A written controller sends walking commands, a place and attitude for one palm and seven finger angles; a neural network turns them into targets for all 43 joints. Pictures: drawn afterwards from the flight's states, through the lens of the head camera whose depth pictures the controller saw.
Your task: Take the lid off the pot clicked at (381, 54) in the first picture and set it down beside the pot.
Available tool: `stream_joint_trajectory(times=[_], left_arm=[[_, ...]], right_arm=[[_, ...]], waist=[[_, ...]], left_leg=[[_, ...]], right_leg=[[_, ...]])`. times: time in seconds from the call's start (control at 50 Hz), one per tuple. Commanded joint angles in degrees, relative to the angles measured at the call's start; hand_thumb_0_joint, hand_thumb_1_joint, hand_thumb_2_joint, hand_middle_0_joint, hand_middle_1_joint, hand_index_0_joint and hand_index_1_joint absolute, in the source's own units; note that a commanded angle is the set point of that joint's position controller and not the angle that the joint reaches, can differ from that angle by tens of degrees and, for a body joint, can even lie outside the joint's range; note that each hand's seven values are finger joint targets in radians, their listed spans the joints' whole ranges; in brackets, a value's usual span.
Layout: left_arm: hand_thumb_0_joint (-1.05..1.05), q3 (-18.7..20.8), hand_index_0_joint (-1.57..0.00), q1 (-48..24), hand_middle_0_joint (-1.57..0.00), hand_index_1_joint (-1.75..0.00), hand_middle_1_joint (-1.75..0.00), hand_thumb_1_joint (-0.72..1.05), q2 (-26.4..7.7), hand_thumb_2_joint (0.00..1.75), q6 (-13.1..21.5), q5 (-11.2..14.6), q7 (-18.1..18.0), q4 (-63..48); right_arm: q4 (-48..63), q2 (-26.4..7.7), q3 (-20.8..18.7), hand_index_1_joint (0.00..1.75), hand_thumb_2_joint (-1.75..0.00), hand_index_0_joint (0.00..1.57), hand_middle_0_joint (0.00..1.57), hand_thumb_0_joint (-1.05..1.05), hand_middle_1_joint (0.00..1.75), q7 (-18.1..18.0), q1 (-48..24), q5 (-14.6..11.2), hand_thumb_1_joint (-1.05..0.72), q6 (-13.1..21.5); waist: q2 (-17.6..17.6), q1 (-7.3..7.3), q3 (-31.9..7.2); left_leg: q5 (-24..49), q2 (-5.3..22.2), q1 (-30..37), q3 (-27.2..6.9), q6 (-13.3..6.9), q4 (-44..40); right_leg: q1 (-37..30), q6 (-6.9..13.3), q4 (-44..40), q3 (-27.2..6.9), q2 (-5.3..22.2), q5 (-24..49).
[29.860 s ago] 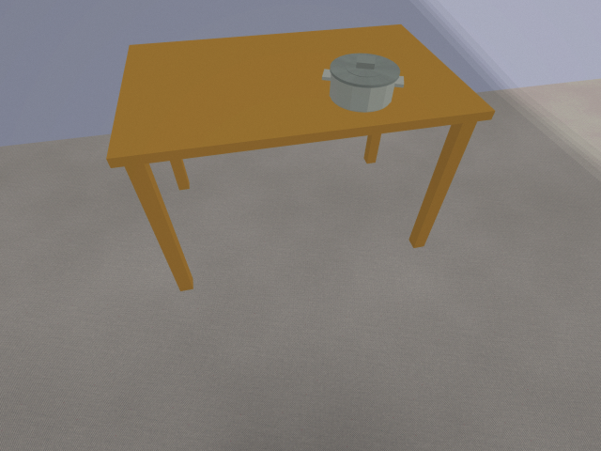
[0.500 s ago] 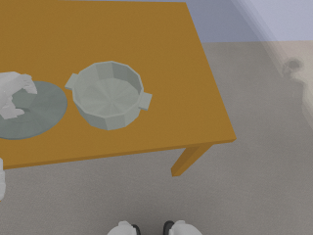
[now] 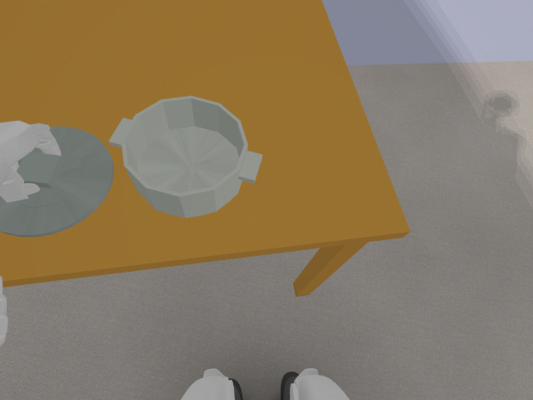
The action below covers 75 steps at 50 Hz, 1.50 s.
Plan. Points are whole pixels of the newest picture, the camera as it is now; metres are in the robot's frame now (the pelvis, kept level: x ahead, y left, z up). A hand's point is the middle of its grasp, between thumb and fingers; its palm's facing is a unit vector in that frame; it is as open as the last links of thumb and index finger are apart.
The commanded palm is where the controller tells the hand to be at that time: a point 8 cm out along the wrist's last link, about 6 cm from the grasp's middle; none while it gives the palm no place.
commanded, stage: open the fingers wide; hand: left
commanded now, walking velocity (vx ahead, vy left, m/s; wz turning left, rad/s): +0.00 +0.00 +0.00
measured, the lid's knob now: (39, 169) +0.47 +0.34 -0.02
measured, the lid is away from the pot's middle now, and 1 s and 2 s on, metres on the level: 0.23 0.24 0.24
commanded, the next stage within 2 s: raise the empty hand in 0.94 s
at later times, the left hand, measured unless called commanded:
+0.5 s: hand (17, 186) +0.42 +0.35 +0.01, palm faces -0.47 -0.13 -0.88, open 9.0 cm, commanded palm +0.46 +0.33 +0.06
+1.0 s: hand (17, 188) +0.42 +0.35 +0.00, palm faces -0.48 -0.13 -0.87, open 11.0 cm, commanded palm +0.46 +0.34 +0.06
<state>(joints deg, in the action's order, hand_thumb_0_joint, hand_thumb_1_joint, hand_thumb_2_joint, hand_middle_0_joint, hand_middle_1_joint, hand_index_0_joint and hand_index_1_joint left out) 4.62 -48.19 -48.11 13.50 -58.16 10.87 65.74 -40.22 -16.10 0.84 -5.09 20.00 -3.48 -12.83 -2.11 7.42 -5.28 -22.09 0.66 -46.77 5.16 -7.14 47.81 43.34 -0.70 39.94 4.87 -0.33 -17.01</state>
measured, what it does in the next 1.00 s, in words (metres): stands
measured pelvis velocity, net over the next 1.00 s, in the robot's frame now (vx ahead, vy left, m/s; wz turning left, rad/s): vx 0.00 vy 0.00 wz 0.01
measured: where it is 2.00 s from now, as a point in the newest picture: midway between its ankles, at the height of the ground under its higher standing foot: outside the picture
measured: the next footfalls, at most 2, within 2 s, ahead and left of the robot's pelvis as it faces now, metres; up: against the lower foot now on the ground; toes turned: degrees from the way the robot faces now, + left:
none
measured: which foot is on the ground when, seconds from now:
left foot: down 0.00-1.00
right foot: down 0.00-1.00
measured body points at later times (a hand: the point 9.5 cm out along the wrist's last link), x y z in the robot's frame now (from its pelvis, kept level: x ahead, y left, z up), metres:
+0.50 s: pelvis -0.01 +0.00 +0.00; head +0.11 +0.04 +0.43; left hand +0.44 +0.35 +0.06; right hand +0.01 -0.29 -0.11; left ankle +0.00 +0.03 -0.70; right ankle +0.01 -0.15 -0.70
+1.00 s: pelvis +0.00 +0.00 +0.00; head +0.12 +0.03 +0.43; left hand +0.44 +0.35 +0.05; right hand +0.00 -0.29 -0.11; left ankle +0.00 +0.03 -0.70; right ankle +0.01 -0.15 -0.70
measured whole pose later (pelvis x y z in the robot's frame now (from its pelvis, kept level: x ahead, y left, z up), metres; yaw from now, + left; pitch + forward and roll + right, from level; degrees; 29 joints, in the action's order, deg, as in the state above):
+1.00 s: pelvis +0.00 +0.00 +0.00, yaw +1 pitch +20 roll -5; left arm 2.6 -48.3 -47.1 12.9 -58.5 11.0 66.2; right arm -40.0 -16.3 1.0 -5.0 19.4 -4.1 -11.9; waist -2.0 6.9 -4.9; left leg -21.7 0.4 -46.2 4.4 -6.9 47.9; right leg 42.6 -0.3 40.3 5.2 -0.3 -17.1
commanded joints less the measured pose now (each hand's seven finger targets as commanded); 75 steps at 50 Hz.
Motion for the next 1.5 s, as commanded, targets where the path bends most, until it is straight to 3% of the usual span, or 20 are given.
stream_joint_trajectory(times=[0.0, 0.06, 0.22, 0.3, 0.36, 0.48, 0.54, 0.6, 0.72, 0.8, 0.92, 1.0, 1.08, 1.14, 1.2, 1.28, 1.3, 1.34, 1.44, 1.48], left_arm=[[0.0, 3.54, -0.6, -21.39, -0.77, -0.99, -1.07, 0.48, -19.77, 0.92, -0.67, 0.13, -2.64, -9.06], [0.0, 2.76, -0.57, -21.77, -0.72, -0.99, -1.06, 0.44, -18.34, 0.88, -0.58, -0.26, -3.21, -10.89], [0.0, 2.62, -0.5, -21.51, -0.6, -0.97, -1.02, 0.33, -18.54, 0.77, -1.01, 0.39, -3.29, -8.28], [0.0, 0.33, -0.46, -22.95, -0.54, -0.96, -1.0, 0.27, -16.48, 0.73, -1.27, -0.13, -3.08, -8.31], [0.0, 1.1, -0.43, -22.45, -0.5, -0.96, -0.99, 0.23, -17.11, 0.69, -0.93, -0.34, -3.0, -9.18], [0.0, 0.22, -0.38, -24.38, -0.42, -0.94, -0.96, 0.14, -16.48, 0.63, -1.58, 0.45, -2.58, -8.71], [0.0, 2.38, -0.35, -23.95, -0.37, -0.94, -0.95, 0.1, -18.51, 0.59, -0.99, 0.07, -2.57, -11.03], [0.0, 1.41, -0.32, -21.46, -0.33, -0.93, -0.93, 0.05, -17.43, 0.55, -1.41, 0.67, -2.16, -6.76], [0.0, 4.54, -0.31, -21.78, -0.31, -0.93, -0.93, 0.04, -20.6, 0.53, 0.06, 0.01, -2.36, -12.07], [0.0, 1.78, -0.31, -19.9, -0.31, -0.94, -0.94, 0.05, -17.31, 0.52, -1.06, 0.74, -2.57, -6.63], [0.0, 1.88, -0.31, -23.5, -0.31, -0.94, -0.94, 0.05, -17.72, 0.52, -0.2, 0.38, -2.11, -11.24], [0.0, 2.74, -0.3, -23.71, -0.3, -0.94, -0.94, 0.05, -19.1, 0.51, -0.22, 0.69, -2.41, -9.98], [0.0, 3.46, -0.3, -23.98, -0.3, -0.95, -0.95, 0.06, -21.11, 0.5, -0.41, 0.23, -2.72, -9.8], [0.0, 4.94, -0.3, -25.3, -0.3, -0.95, -0.95, 0.06, -22.76, 0.5, -0.17, -0.2, -2.86, -15.25], [0.0, 3.73, -0.3, -22.33, -0.3, -0.95, -0.95, 0.06, -20.61, 0.5, -1.44, 1.11, -2.16, -10.65], [0.0, -0.46, -0.3, -23.58, -0.3, -0.95, -0.95, 0.06, -15.86, 0.5, -2.37, 1.73, -0.21, -9.96], [0.0, -0.46, -0.3, -22.29, -0.3, -0.95, -0.95, 0.06, -15.85, 0.5, -2.49, 1.89, 0.29, -7.96], [0.0, 0.93, -0.3, -26.1, -0.3, -0.95, -0.95, 0.06, -18.29, 0.5, -1.5, 1.81, 1.28, -13.56], [0.0, 2.53, -0.3, -24.41, -0.3, -0.95, -0.95, 0.06, -20.47, 0.5, -0.56, 2.33, 1.85, -10.44], [0.0, 1.74, -0.3, -26.51, -0.3, -0.95, -0.95, 0.06, -19.9, 0.5, -0.68, 2.12, 1.84, -12.56]], right_arm=[[2.07, -12.74, -3.86, 0.3, -0.9, 0.2, 0.2, 0.0, 0.3, -0.49, 8.15, 0.31, -0.9, 0.29], [2.18, -12.16, -4.04, 0.3, -0.9, 0.2, 0.2, 0.0, 0.3, -0.38, 7.88, 0.48, -0.9, 0.5], [2.75, -12.52, -3.54, 0.3, -0.9, 0.2, 0.2, 0.0, 0.3, -0.61, 7.15, -0.12, -0.9, 1.2], [2.87, -12.56, -3.53, 0.3, -0.9, 0.2, 0.2, 0.0, 0.3, -0.71, 7.08, -0.15, -0.9, 1.71], [2.89, -12.47, -3.6, 0.3, -0.9, 0.2, 0.2, 0.0, 0.3, -0.73, 7.36, -0.04, -0.9, 1.82], [2.61, -12.8, -3.5, 0.3, -0.9, 0.2, 0.2, 0.0, 0.3, -1.0, 7.88, -0.13, -0.9, 1.93], [2.4, -12.49, -3.8, 0.3, -0.9, 0.2, 0.2, 0.0, 0.3, -1.19, 8.58, 0.09, -0.9, 2.07], [2.49, -12.63, -3.36, 0.3, -0.9, 0.2, 0.2, 0.0, 0.3, -1.07, 8.21, -0.13, -0.9, 1.85], [2.67, -12.15, -3.72, 0.3, -0.9, 0.2, 0.2, 0.0, 0.3, -1.08, 8.34, 0.23, -0.9, 1.62], [2.46, -12.42, -3.49, 0.3, -0.9, 0.2, 0.2, 0.0, 0.3, -0.69, 7.88, 0.07, -0.9, 1.36], [2.08, -12.42, -3.8, 0.3, -0.9, 0.2, 0.2, 0.0, 0.3, -0.77, 8.16, -0.01, -0.9, 1.42], [1.96, -12.5, -3.55, 0.3, -0.9, 0.2, 0.2, 0.0, 0.3, -1.39, 8.24, -0.04, -0.9, 1.67], [2.4, -12.52, -3.15, 0.3, -0.9, 0.2, 0.2, 0.0, 0.3, -1.53, 7.82, -0.26, -0.9, 2.01], [2.7, -12.25, -3.46, 0.3, -0.9, 0.2, 0.2, 0.0, 0.3, -1.57, 7.85, 0.1, -0.9, 2.05], [2.73, -12.19, -3.35, 0.3, -0.9, 0.2, 0.2, 0.0, 0.3, -1.22, 7.28, -0.34, -0.9, 1.91], [2.35, -12.21, -3.56, 0.3, -0.9, 0.2, 0.2, 0.0, 0.3, -0.81, 7.53, -0.78, -0.9, 1.97], [2.49, -12.13, -3.45, 0.3, -0.9, 0.2, 0.2, 0.0, 0.3, -0.78, 7.62, -1.03, -0.9, 2.19], [2.11, -12.28, -3.65, 0.3, -0.9, 0.2, 0.2, 0.0, 0.3, -1.1, 7.72, -0.83, -0.9, 2.24], [2.37, -12.24, -3.1, 0.3, -0.9, 0.2, 0.2, 0.0, 0.3, -2.03, 7.28, -0.96, -0.9, 2.87], [2.29, -12.28, -3.19, 0.3, -0.9, 0.2, 0.2, 0.0, 0.3, -1.95, 6.88, -1.03, -0.9, 3.03]], waist=[[-8.63, -0.38, -24.21], [-12.17, -0.63, -25.79], [-7.17, -0.23, -23.28], [-8.71, 0.16, -21.87], [-11.34, -0.43, -23.88], [-7.57, 0.54, -23.69], [-10.94, -0.49, -27.29], [-6.99, 0.09, -23.23], [-12.35, -1.09, -28.48], [-6.82, 0.14, -22.36], [-10.69, -0.07, -25.29], [-7.69, 0.45, -24.76], [-9.6, -0.09, -24.34], [-15.03, -1.09, -30.16], [-9.9, -0.64, -26.12], [-8.85, -0.16, -23.45], [-7.41, -0.25, -21.65], [-10.77, -0.75, -25.32], [-6.14, -0.36, -22.73], [-8.57, -0.68, -22.16]], left_leg=[[33.68, 2.0, 31.92, -10.83, 5.73, -4.67], [37.13, 2.22, 35.72, -11.34, 6.39, -4.66], [29.64, 1.67, 31.08, -10.56, 5.1, -5.32], [25.63, 1.66, 30.91, -10.67, 5.1, -5.71], [30.87, 2.02, 34.04, -11.85, 6.26, -5.08], [26.54, 1.81, 30.81, -11.25, 5.21, -5.22], [32.85, 2.01, 34.72, -11.82, 6.03, -4.79], [29.2, 1.62, 29.95, -10.54, 5.29, -4.54], [38.57, 1.9, 35.58, -11.18, 6.34, -4.08], [30.37, 1.49, 29.0, -9.82, 5.05, -4.5], [33.32, 2.16, 34.2, -11.25, 5.72, -4.74], [29.09, 1.62, 31.17, -10.35, 4.77, -4.85], [27.23, 1.23, 30.27, -9.79, 4.75, -5.16], [36.08, 1.61, 36.92, -10.78, 6.15, -4.95], [33.16, 1.47, 33.45, -9.69, 5.33, -5.14], [31.88, 1.53, 33.7, -9.77, 5.22, -6.54], [30.15, 1.36, 32.38, -9.52, 4.87, -6.8], [34.08, 1.79, 36.94, -10.56, 5.44, -7.42], [30.81, 1.12, 33.39, -9.18, 4.19, -8.41], [29.8, 1.31, 34.15, -9.39, 4.57, -9.55]], right_leg=[[2.5, 3.57, -2.87, 0.9, -3.52, 5.96], [3.65, 3.81, -2.92, 0.85, -3.41, 5.93], [1.41, 3.6, -3.18, 0.38, -3.17, 5.62], [3.34, 3.72, -3.25, 0.59, -3.12, 3.24], [4.69, 3.87, -2.62, 0.73, -3.22, 3.61], [3.15, 3.54, -2.8, 0.49, -3.19, 3.81], [2.86, 3.77, -2.37, 0.6, -3.23, 5.13], [2.25, 3.6, -2.64, 0.6, -3.39, 5.26], [1.53, 3.96, -2.3, 0.51, -3.36, 8.06], [1.38, 3.52, -2.96, 0.56, -3.55, 6.4], [3.24, 3.85, -2.84, 0.55, -3.3, 5.64], [1.15, 3.59, -3.18, 0.31, -3.36, 5.84], [0.42, 3.74, -3.14, 0.22, -3.18, 5.48], [-0.55, 3.97, -3.09, 0.32, -3.01, 8.13], [-1.76, 3.52, -3.93, 0.4, -3.15, 8.64], [-1.06, 3.51, -5.08, 0.61, -3.18, 7.83], [-1.48, 3.52, -5.42, 0.56, -3.26, 7.34], [-2.08, 3.66, -5.75, 0.3, -3.02, 7.92], [-5.77, 3.34, -6.96, -0.22, -2.96, 9.47], [-5.43, 3.65, -7.51, -0.07, -2.74, 8.47]])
